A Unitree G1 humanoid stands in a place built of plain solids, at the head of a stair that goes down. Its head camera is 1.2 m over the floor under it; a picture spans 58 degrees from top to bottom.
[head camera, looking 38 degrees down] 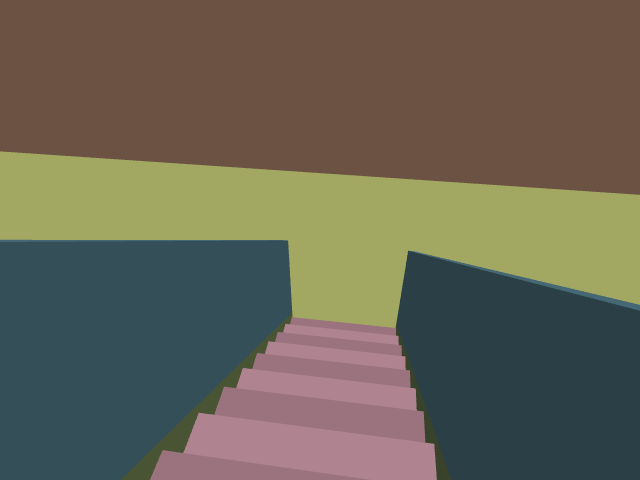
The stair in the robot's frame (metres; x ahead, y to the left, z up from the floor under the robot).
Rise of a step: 0.22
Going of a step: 0.28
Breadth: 1.07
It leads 8 degrees to the right of straight ahead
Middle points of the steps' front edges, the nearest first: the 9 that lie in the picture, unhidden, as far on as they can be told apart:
0.73 0.07 -0.43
1.01 0.03 -0.65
1.29 -0.01 -0.87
1.56 -0.05 -1.08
1.84 -0.08 -1.30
2.12 -0.12 -1.52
2.40 -0.16 -1.73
2.67 -0.20 -1.95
2.95 -0.24 -2.17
